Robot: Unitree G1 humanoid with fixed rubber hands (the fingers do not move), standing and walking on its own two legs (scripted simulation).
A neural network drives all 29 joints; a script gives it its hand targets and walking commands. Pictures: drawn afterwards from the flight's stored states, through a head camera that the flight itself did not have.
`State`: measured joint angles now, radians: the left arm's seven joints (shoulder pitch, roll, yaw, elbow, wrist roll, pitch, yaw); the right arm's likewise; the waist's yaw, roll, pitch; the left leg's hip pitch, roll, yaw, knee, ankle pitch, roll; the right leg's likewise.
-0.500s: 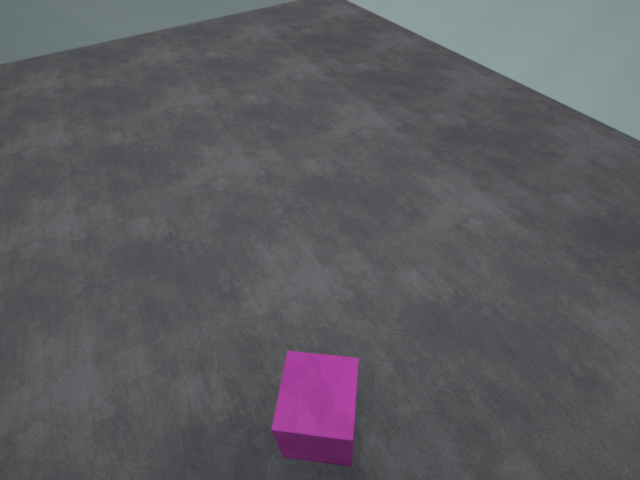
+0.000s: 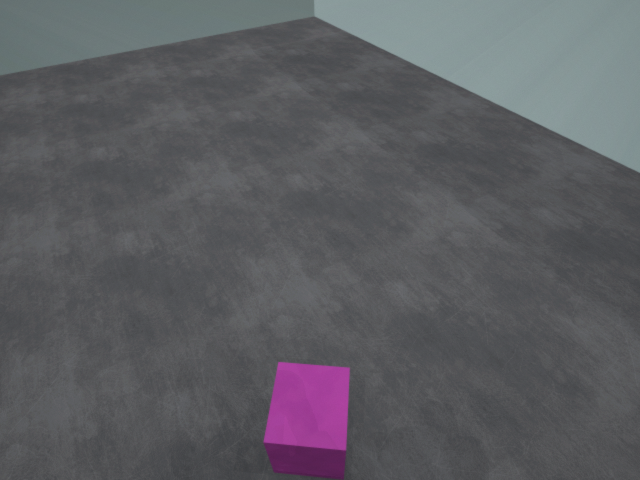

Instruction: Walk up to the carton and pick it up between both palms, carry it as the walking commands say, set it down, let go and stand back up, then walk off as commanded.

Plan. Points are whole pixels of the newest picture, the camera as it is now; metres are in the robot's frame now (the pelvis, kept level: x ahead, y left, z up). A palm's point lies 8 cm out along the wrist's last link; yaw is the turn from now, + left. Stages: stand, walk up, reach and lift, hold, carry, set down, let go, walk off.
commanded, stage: walk up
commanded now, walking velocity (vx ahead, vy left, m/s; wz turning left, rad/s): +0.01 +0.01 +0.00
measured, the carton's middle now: (311, 421) +0.45 +0.07 -0.65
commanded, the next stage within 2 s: none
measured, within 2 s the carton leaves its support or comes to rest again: neither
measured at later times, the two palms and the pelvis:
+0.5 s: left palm out of the picture -0.05 +0.31 -0.14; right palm out of the picture +0.02 -0.17 -0.14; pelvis +0.00 +0.07 +0.00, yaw +3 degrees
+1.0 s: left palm out of the picture +0.10 +0.33 -0.14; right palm out of the picture +0.05 -0.13 -0.14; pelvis +0.07 +0.09 +0.00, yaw +2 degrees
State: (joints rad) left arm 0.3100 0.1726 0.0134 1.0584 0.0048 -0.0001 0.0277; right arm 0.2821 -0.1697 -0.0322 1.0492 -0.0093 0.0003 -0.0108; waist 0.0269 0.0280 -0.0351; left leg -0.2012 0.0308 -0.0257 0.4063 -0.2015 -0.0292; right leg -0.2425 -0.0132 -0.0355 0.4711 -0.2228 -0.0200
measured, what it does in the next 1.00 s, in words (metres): steps to the left: left foot, then right foot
